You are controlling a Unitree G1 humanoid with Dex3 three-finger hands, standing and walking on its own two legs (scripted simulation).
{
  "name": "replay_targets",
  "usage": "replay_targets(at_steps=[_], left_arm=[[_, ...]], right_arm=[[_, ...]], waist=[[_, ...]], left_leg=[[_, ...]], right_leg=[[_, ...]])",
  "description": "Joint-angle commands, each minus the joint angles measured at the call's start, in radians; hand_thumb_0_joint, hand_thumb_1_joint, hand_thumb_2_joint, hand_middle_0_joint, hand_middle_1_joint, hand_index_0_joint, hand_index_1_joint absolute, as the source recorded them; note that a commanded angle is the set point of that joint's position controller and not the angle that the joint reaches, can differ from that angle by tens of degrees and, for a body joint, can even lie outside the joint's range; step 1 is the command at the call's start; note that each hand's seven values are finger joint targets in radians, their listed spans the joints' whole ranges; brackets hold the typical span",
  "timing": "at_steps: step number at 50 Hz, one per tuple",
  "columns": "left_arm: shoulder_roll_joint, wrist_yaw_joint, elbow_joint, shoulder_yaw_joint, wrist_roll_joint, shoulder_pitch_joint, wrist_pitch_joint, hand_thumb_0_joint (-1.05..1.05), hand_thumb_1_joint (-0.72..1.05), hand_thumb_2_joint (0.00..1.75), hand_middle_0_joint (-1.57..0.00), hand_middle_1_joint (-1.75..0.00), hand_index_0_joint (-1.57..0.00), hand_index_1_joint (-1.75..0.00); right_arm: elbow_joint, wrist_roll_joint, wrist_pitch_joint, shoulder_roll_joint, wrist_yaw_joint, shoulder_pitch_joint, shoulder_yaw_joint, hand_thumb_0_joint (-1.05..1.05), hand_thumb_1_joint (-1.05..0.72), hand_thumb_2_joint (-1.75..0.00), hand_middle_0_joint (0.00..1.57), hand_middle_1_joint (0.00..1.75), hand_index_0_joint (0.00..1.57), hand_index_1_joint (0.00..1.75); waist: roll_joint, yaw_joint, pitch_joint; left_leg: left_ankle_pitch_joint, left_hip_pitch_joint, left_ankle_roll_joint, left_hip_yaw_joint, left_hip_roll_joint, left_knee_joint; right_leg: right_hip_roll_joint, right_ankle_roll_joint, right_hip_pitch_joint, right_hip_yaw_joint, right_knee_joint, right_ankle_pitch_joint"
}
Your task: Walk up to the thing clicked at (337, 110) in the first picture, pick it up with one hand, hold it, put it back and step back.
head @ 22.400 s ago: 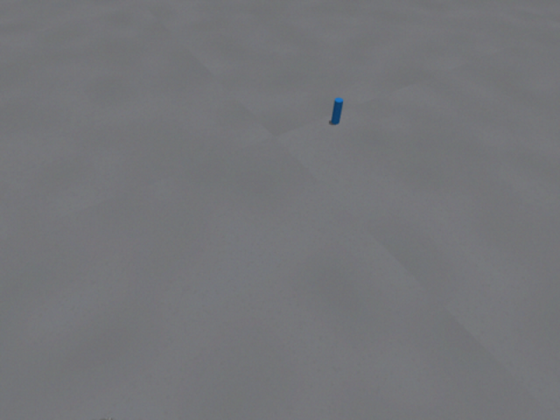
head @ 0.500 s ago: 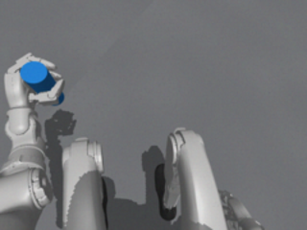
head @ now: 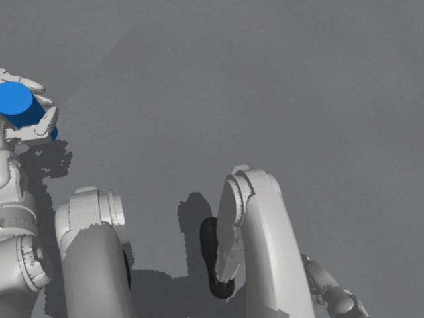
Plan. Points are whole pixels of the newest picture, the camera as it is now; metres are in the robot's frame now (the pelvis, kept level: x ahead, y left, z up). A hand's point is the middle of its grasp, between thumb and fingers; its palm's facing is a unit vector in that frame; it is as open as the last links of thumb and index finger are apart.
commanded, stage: crouch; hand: left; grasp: from the side
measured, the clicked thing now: (30, 118) +0.46 +0.26 -0.10
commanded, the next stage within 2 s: lower in 0.12 s
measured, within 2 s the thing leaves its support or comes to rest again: rests again in 1.52 s
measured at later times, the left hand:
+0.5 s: hand (44, 126) +0.45 +0.25 -0.13, palm faces +0.20 -0.98 -0.02, open 6.7 cm
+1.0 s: hand (54, 130) +0.46 +0.24 -0.18, palm faces +0.22 -0.98 -0.02, open 6.7 cm
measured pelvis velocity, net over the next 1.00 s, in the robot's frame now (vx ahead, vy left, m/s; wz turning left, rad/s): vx -0.01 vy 0.01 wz -0.10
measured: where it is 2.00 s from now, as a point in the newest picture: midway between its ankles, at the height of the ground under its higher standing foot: (171, 286)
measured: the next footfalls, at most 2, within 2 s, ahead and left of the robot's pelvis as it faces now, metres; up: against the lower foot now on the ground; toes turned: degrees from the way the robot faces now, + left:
none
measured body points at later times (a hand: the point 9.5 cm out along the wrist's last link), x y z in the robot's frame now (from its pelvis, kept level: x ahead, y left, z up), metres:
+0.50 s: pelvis +0.00 +0.00 -0.01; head +0.23 +0.12 +0.35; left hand +0.44 +0.30 -0.13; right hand +0.12 -0.27 -0.08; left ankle +0.08 +0.13 -0.27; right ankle +0.12 -0.13 -0.27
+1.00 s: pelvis -0.01 +0.01 -0.02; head +0.25 +0.16 +0.32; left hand +0.44 +0.30 -0.18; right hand +0.12 -0.26 -0.07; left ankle +0.08 +0.13 -0.27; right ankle +0.12 -0.13 -0.27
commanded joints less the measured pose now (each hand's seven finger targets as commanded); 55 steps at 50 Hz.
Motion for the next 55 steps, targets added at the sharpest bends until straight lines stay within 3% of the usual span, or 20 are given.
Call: replay_targets(at_steps=[1,3,4,12,15,16,18,20,22,24,26,28,31,32,34,41,44,45,47,55], left_arm=[[0.191,0.013,-0.185,0.012,-0.018,-0.273,-0.077,0.0,0.53,1.28,-1.29,-1.36,-1.29,-1.37],[0.178,0.017,-0.197,-0.008,-0.022,-0.295,-0.084,0.0,0.53,1.27,-1.31,-1.37,-1.31,-1.37],[0.193,0.022,-0.188,0.01,-0.022,-0.283,-0.084,0.0,0.53,1.28,-1.3,-1.36,-1.3,-1.36],[0.204,0.041,-0.182,-0.01,-0.016,-0.274,-0.102,0.0,0.48,1.24,-1.34,-1.4,-1.34,-1.39],[0.201,0.05,-0.078,-0.003,-0.018,-0.219,-0.104,0.0,0.44,1.24,-1.33,-1.4,-1.34,-1.4],[0.186,0.05,-0.063,-0.024,-0.02,-0.234,-0.111,0.0,0.45,1.24,-1.34,-1.4,-1.34,-1.4],[0.227,0.066,-0.072,0.006,-0.028,-0.258,-0.138,0.0,0.46,1.26,-1.33,-1.41,-1.34,-1.4],[0.253,0.069,-0.042,0.003,-0.022,-0.254,-0.154,0.0,0.45,1.23,-1.34,-1.4,-1.35,-1.39],[0.263,0.069,-0.044,-0.013,-0.021,-0.303,-0.174,0.0,0.46,1.23,-1.34,-1.4,-1.35,-1.39],[0.273,0.074,-0.014,-0.016,-0.015,-0.3,-0.19,0.0,0.48,1.23,-1.32,-1.38,-1.33,-1.38],[0.289,0.075,0.015,-0.01,-0.018,-0.291,-0.206,0.0,0.5,1.22,-1.31,-1.36,-1.32,-1.36],[0.328,0.077,0.003,0.006,-0.022,-0.303,-0.223,0.0,0.46,1.22,-1.31,-1.37,-1.33,-1.36],[0.338,0.087,0.055,0.011,-0.021,-0.265,-0.235,0.0,0.47,1.21,-1.29,-1.35,-1.3,-1.35],[0.316,0.091,0.044,-0.015,-0.018,-0.295,-0.24,0.0,0.45,1.23,-1.29,-1.36,-1.31,-1.36],[0.319,0.104,0.062,-0.015,-0.018,-0.281,-0.246,0.0,0.49,1.24,-1.29,-1.36,-1.3,-1.36],[0.368,0.141,0.091,-0.013,-0.008,-0.266,-0.272,0.0,0.47,1.25,-1.27,-1.36,-1.28,-1.36],[0.393,0.152,0.092,-0.015,-0.004,-0.277,-0.289,0.0,0.46,1.23,-1.25,-1.34,-1.26,-1.33],[0.369,0.154,0.112,-0.03,-0.001,-0.264,-0.29,0.0,0.48,1.25,-1.26,-1.35,-1.27,-1.35],[0.382,0.161,0.113,-0.035,0.002,-0.279,-0.293,0.0,0.48,1.25,-1.26,-1.35,-1.27,-1.35],[0.42,0.182,0.145,-0.029,0.005,-0.269,-0.314,0.0,0.5,1.26,-1.25,-1.35,-1.26,-1.34]], right_arm=[[-0.031,-0.009,0.004,-0.276,-0.012,0.13,-0.072,0.0,-0.9,-0.91,0.2,0.3,0.2,0.3],[-0.032,-0.014,0.005,-0.281,-0.009,0.126,-0.063,0.0,-0.91,-0.91,0.2,0.3,0.2,0.3],[-0.032,-0.016,0.006,-0.286,-0.01,0.123,-0.063,0.0,-0.91,-0.91,0.2,0.3,0.2,0.3],[-0.052,-0.03,0.014,-0.301,-0.002,0.091,-0.036,0.0,-0.92,-0.91,0.2,0.3,0.2,0.3],[-0.066,-0.035,0.017,-0.305,0.001,0.073,-0.016,0.0,-0.92,-0.91,0.2,0.3,0.2,0.3],[-0.07,-0.039,0.017,-0.31,0.001,0.063,-0.008,0.0,-0.92,-0.91,0.2,0.3,0.2,0.3],[-0.075,-0.048,0.015,-0.312,0.003,0.062,0.013,0.0,-0.92,-0.91,0.2,0.3,0.2,0.3],[-0.082,-0.055,0.014,-0.314,0.004,0.038,0.027,0.0,-0.92,-0.91,0.2,0.3,0.2,0.3],[-0.091,-0.063,0.012,-0.329,0.002,0.022,0.038,0.0,-0.92,-0.91,0.2,0.3,0.2,0.3],[-0.094,-0.073,0.01,-0.335,0.002,0.003,0.054,0.0,-0.91,-0.9,0.2,0.3,0.2,0.3],[-0.103,-0.08,0.01,-0.347,0.001,-0.018,0.067,0.0,-0.91,-0.9,0.2,0.3,0.2,0.3],[-0.108,-0.091,0.011,-0.357,0.002,-0.023,0.082,0.0,-0.91,-0.9,0.2,0.3,0.2,0.3],[-0.107,-0.102,0.012,-0.361,-0.001,-0.041,0.102,0.0,-0.91,-0.91,0.2,0.3,0.2,0.3],[-0.111,-0.108,0.012,-0.363,-0.001,-0.045,0.11,0.0,-0.91,-0.91,0.2,0.3,0.2,0.3],[-0.112,-0.114,0.013,-0.367,-0.001,-0.059,0.12,0.0,-0.91,-0.9,0.2,0.3,0.2,0.3],[-0.11,-0.134,0.023,-0.378,-0.001,-0.064,0.16,0.0,-0.91,-0.91,0.2,0.3,0.2,0.3],[-0.119,-0.141,0.027,-0.383,-0.003,-0.09,0.174,0.0,-0.91,-0.91,0.2,0.3,0.2,0.3],[-0.113,-0.144,0.029,-0.383,-0.002,-0.086,0.176,0.0,-0.91,-0.9,0.2,0.3,0.2,0.3],[-0.118,-0.147,0.03,-0.385,-0.003,-0.102,0.184,0.0,-0.91,-0.9,0.2,0.3,0.2,0.3],[-0.13,-0.159,0.034,-0.394,-0.005,-0.131,0.211,0.0,-0.9,-0.9,0.2,0.3,0.2,0.3]], waist=[[0.305,-0.028,-0.652],[0.316,-0.05,-0.64],[0.313,-0.043,-0.628],[0.337,-0.061,-0.593],[0.293,-0.07,-0.553],[0.276,-0.09,-0.531],[0.258,-0.091,-0.544],[0.278,-0.091,-0.54],[0.302,-0.117,-0.515],[0.309,-0.123,-0.493],[0.308,-0.131,-0.455],[0.338,-0.131,-0.481],[0.335,-0.128,-0.465],[0.354,-0.15,-0.451],[0.358,-0.148,-0.424],[0.369,-0.166,-0.428],[0.371,-0.171,-0.4],[0.365,-0.181,-0.387],[0.365,-0.186,-0.374],[0.354,-0.194,-0.341]], left_leg=[[0.142,0.426,0.01,0.068,-0.001,-0.288],[0.15,0.434,0.008,0.059,0.002,-0.279],[0.137,0.425,0.009,0.058,0.001,-0.281],[0.122,0.438,0.001,0.036,0.006,-0.281],[0.123,0.405,0.005,0.032,0.006,-0.263],[0.113,0.387,0.008,0.028,0.006,-0.254],[0.135,0.38,0.01,0.025,0.005,-0.239],[0.132,0.391,0.008,0.022,0.009,-0.233],[0.109,0.398,0.006,0.014,0.012,-0.235],[0.097,0.406,0.003,0.003,0.015,-0.236],[0.071,0.4,0.001,-0.008,0.019,-0.24],[0.084,0.429,-0.004,-0.013,0.021,-0.234],[0.109,0.435,-0.005,-0.015,0.022,-0.221],[0.113,0.444,-0.011,-0.028,0.024,-0.231],[0.106,0.448,-0.014,-0.038,0.026,-0.233],[0.164,0.467,-0.015,-0.054,0.03,-0.21],[0.143,0.455,-0.015,-0.063,0.032,-0.212],[0.152,0.463,-0.016,-0.07,0.034,-0.214],[0.144,0.46,-0.017,-0.074,0.037,-0.211],[0.115,0.446,-0.015,-0.091,0.041,-0.211]], right_leg=[[0.048,-0.055,0.363,-0.087,-0.193,0.171],[0.047,-0.054,0.358,-0.093,-0.188,0.182],[0.047,-0.054,0.352,-0.093,-0.192,0.172],[0.049,-0.055,0.34,-0.114,-0.179,0.159],[0.055,-0.051,0.35,-0.12,-0.184,0.162],[0.056,-0.049,0.349,-0.123,-0.185,0.16],[0.06,-0.043,0.401,-0.125,-0.19,0.182],[0.064,-0.045,0.392,-0.127,-0.182,0.177],[0.064,-0.045,0.38,-0.135,-0.182,0.164],[0.066,-0.045,0.37,-0.145,-0.179,0.155],[0.067,-0.044,0.354,-0.155,-0.177,0.136],[0.07,-0.042,0.384,-0.161,-0.173,0.149],[0.073,-0.041,0.391,-0.164,-0.17,0.176],[0.072,-0.042,0.381,-0.175,-0.163,0.178],[0.073,-0.041,0.371,-0.184,-0.161,0.176],[0.082,-0.033,0.43,-0.199,-0.158,0.231],[0.085,-0.034,0.423,-0.205,-0.159,0.218],[0.086,-0.033,0.415,-0.212,-0.156,0.225],[0.087,-0.032,0.407,-0.216,-0.157,0.22],[0.096,-0.028,0.413,-0.233,-0.165,0.206]])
